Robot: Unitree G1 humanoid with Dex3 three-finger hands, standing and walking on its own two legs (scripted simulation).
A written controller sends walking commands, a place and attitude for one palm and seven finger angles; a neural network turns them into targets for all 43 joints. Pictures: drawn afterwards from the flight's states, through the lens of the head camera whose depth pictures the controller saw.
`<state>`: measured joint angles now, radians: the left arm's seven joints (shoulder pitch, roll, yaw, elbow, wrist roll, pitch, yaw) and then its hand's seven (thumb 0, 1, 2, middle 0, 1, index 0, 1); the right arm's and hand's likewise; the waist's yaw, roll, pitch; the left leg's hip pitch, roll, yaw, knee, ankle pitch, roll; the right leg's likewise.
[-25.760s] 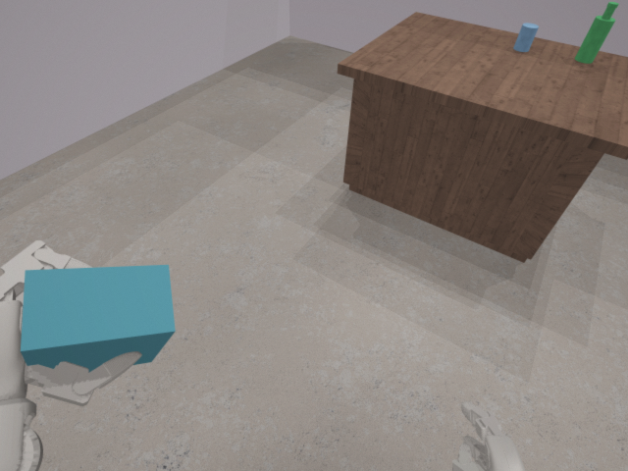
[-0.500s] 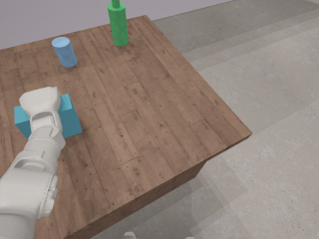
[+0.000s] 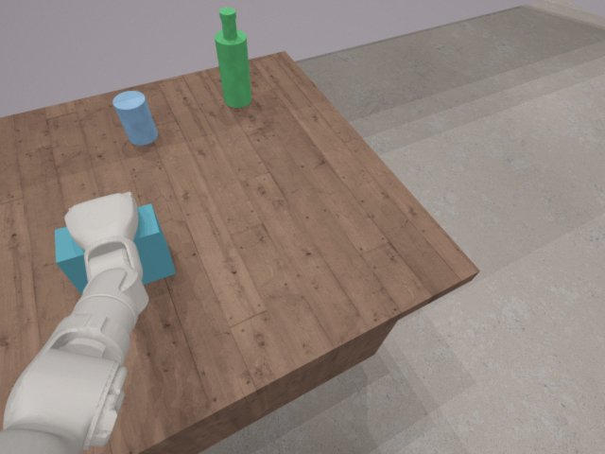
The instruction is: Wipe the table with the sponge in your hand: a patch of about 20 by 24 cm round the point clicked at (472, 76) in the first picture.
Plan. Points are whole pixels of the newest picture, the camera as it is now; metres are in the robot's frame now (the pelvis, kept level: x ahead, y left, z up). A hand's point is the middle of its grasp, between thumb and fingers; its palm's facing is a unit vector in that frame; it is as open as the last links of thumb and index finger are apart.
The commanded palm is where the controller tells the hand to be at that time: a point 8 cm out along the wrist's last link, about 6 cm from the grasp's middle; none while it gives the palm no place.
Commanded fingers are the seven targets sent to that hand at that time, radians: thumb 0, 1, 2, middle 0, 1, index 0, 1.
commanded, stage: wipe back along the middle lane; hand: left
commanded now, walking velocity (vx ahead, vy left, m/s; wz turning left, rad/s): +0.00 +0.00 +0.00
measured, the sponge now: (123, 259) +0.40 +0.29 -0.04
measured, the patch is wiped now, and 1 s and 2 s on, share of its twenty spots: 0.65 0.85 0.85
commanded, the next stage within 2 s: none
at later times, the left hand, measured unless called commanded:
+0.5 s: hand (125, 271) +0.36 +0.27 -0.01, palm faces -0.06 -0.01 -1.00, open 10.1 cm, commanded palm +0.32 +0.23 +0.02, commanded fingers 0.00 0.10 1.30 -1.20 -1.60 -1.20 -1.60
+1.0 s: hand (141, 298) +0.32 +0.23 -0.01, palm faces -0.07 -0.01 -1.00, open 10.1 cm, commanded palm +0.27 +0.19 +0.02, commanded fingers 0.00 0.10 1.30 -1.20 -1.60 -1.20 -1.60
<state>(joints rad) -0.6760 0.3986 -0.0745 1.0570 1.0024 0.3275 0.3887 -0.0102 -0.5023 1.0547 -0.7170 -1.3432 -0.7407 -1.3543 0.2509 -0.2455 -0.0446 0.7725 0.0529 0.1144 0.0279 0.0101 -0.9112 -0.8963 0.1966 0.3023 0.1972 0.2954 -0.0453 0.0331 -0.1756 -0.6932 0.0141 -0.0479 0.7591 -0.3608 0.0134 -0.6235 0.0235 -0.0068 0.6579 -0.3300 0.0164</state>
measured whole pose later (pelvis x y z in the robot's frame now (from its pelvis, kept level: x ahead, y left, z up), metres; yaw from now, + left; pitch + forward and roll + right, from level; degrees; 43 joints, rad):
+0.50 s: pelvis -0.01 +0.00 +0.00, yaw +1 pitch +13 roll -2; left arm -0.52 0.29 -0.16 0.89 0.99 0.42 0.42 -0.01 -0.49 1.05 -0.70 -1.35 -0.72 -1.36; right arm 0.18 -0.22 -0.03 0.72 0.06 0.15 0.02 0.01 -0.91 -0.90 0.20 0.30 0.20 0.30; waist 0.00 0.04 -0.18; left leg -0.62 0.00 -0.05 0.74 -0.35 0.02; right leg -0.55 0.01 -0.01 0.65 -0.33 0.02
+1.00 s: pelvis -0.01 -0.01 +0.00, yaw +2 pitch +10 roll -2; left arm -0.39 0.22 -0.25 0.73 0.99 0.50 0.39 -0.01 -0.48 1.05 -0.69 -1.36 -0.71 -1.37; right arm 0.12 -0.23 -0.02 0.70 0.07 0.16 0.01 0.01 -0.91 -0.90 0.20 0.30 0.20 0.30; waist 0.04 0.05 -0.17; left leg -0.56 0.00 -0.06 0.73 -0.35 0.00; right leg -0.51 0.01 -0.02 0.68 -0.35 0.00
